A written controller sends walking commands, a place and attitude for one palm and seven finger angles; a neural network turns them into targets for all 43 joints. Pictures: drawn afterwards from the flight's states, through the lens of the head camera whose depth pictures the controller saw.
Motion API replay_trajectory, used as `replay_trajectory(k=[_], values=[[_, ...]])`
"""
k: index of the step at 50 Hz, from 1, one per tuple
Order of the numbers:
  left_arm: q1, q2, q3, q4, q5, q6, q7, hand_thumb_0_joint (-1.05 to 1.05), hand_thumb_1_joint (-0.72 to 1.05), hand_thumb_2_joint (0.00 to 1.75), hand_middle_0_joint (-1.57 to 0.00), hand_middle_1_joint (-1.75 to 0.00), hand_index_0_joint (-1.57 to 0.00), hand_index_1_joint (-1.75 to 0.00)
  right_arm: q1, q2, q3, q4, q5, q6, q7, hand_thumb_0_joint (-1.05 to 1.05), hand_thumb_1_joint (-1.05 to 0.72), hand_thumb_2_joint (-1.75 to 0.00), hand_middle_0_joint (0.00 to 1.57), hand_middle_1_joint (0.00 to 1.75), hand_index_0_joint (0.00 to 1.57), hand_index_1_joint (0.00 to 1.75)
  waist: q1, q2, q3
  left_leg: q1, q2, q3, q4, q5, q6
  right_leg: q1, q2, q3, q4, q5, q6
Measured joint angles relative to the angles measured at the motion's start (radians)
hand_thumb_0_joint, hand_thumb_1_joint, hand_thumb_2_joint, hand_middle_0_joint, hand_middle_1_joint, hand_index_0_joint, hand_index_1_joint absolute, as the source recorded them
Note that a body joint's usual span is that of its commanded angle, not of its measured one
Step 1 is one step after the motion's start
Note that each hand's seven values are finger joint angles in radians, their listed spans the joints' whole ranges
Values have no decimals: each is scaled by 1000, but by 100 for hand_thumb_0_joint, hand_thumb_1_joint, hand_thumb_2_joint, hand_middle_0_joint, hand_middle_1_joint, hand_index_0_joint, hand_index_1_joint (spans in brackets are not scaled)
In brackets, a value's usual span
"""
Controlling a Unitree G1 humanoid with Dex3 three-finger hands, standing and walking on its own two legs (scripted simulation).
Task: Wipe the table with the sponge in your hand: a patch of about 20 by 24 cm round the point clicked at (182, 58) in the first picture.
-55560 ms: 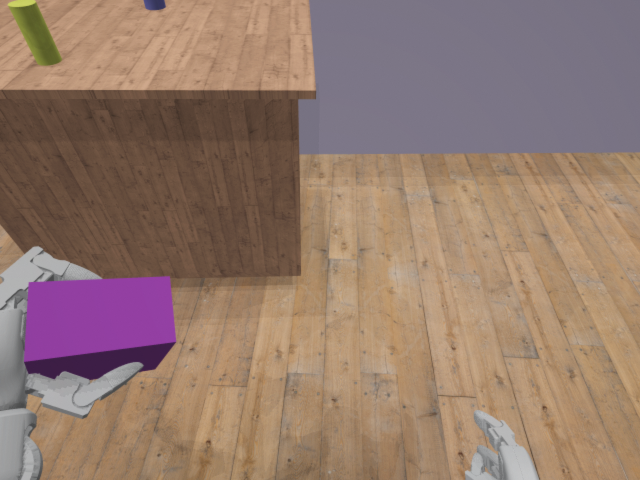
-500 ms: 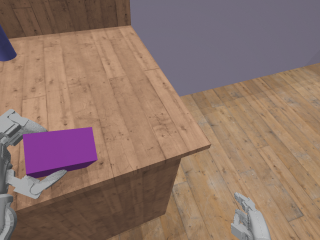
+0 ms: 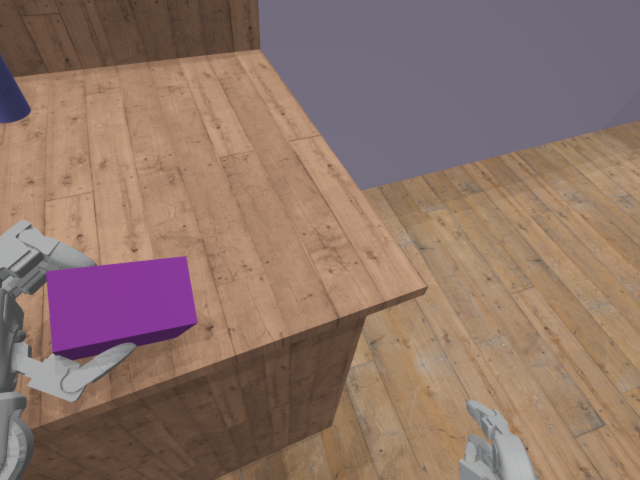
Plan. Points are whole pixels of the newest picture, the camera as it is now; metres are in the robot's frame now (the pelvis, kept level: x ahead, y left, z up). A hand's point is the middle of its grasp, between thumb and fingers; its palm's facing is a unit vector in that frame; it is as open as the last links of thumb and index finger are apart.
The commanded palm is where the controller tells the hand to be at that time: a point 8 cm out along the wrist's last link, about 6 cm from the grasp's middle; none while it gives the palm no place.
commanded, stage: turn the palm down, sponge in hand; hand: left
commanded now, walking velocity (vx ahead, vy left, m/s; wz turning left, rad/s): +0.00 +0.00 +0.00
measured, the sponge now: (141, 307) +0.25 +0.20 +0.13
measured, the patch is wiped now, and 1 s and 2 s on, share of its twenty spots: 1.00 1.00 1.00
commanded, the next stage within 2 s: none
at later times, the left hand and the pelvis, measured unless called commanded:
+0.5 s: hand (52, 317) +0.20 +0.24 +0.19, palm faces +0.45 -0.67 -0.59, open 10.3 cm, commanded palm +0.16 +0.26 +0.21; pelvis -0.03 -0.05 -0.01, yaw +2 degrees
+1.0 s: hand (92, 300) +0.21 +0.21 +0.20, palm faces +0.31 -0.42 -0.86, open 10.3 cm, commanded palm +0.17 +0.23 +0.25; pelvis -0.01 -0.07 -0.01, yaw +0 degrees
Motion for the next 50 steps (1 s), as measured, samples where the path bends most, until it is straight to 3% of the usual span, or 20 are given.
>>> replay_trajectory(k=[2,3,5,7,9,12,15,18,22,25,31,37,45,50], values=[[1,0,0,1,0,-2,-1,-2,-55,107,-71,-135,-72,-139,2,-1,-3,0,1,0,0,1,-90,-90,20,30,20,30,-1,1,0,0,-1,0,-1,1,1,0,-1,0,1,0,1],[-41,37,-11,10,12,0,-3,-2,-55,107,-71,-135,-72,-138,25,-15,18,-35,11,8,-26,1,-90,-90,20,30,20,30,5,6,11,-7,-2,-10,13,-2,1,-5,6,6,27,-16,7],[-201,125,-7,82,57,15,-40,-2,-55,107,-72,-134,-73,-138,47,-24,26,-38,-18,-2,-25,1,-90,-90,20,30,20,30,29,0,22,-24,-18,-31,35,-4,-15,-34,6,9,113,-43,-29],[-313,150,24,152,38,94,-77,-2,-56,107,-73,-134,-73,-138,23,-28,30,5,-30,10,7,1,-90,-90,20,30,20,30,42,-7,10,-30,-29,-28,32,5,-21,-65,-3,17,160,-51,-46],[-346,138,59,183,7,189,-99,-2,-56,107,-73,-134,-73,-138,-9,-36,35,31,-27,30,31,1,-90,-90,20,30,20,30,48,-2,-7,-33,-31,-9,32,6,-18,-76,-9,19,173,-67,-52],[-267,109,54,128,43,279,-108,-1,-56,107,-73,-134,-73,-138,-51,-50,34,19,-30,50,56,1,-90,-90,20,30,21,30,45,23,-20,-48,-21,19,55,-7,-10,-81,-11,15,165,-86,-41],[-174,89,19,15,82,271,-89,-1,-55,107,-72,-135,-72,-139,-77,-53,27,-8,-37,69,56,1,-90,-90,20,30,21,30,41,38,-25,-71,-11,24,81,-16,-12,-103,-3,17,183,-85,-30],[-131,115,-4,-42,104,244,-87,-1,-55,107,-72,-135,-72,-139,-89,-46,24,-9,-34,89,36,1,-90,-90,20,30,20,30,49,36,-37,-88,-3,11,101,-17,-22,-113,4,3,195,-88,-36],[-194,163,-18,26,109,295,-77,-1,-56,107,-73,-135,-73,-138,-100,-52,32,9,-14,109,-2,1,-90,-90,20,30,20,30,73,39,-32,-86,7,-17,113,-12,-36,-100,15,-26,196,-86,-57],[-252,182,-9,92,152,356,-63,-1,-56,107,-73,-134,-74,-138,-104,-58,41,19,-6,112,-25,1,-90,-90,20,30,20,30,83,51,-26,-75,17,-33,111,-6,-50,-81,25,-42,184,-80,-72],[-264,225,-9,127,214,409,-115,-1,-56,108,-73,-135,-74,-139,-97,-65,46,15,9,101,-56,1,-90,-90,20,30,20,30,80,83,-23,-53,42,-44,100,0,-75,-51,51,-51,153,-65,-94],[-236,294,-11,124,214,393,-181,-1,-57,108,-73,-135,-74,-138,-81,-70,27,31,15,98,-63,1,-90,-90,20,30,20,30,72,98,-26,-55,67,-47,123,-20,-98,-45,77,-51,150,-71,-107],[-174,333,27,63,265,414,-161,-1,-57,108,-74,-134,-75,-138,-50,-99,-11,41,22,119,-53,1,-90,-90,20,30,20,30,72,99,-39,-76,68,-36,165,-60,-102,-76,77,-41,205,-113,-115],[-149,347,17,1,298,448,-160,-1,-57,108,-74,-134,-75,-138,-46,-109,-20,32,29,125,-62,1,-90,-90,20,30,20,30,79,101,-44,-78,58,-28,168,-68,-93,-85,67,-33,225,-128,-108]])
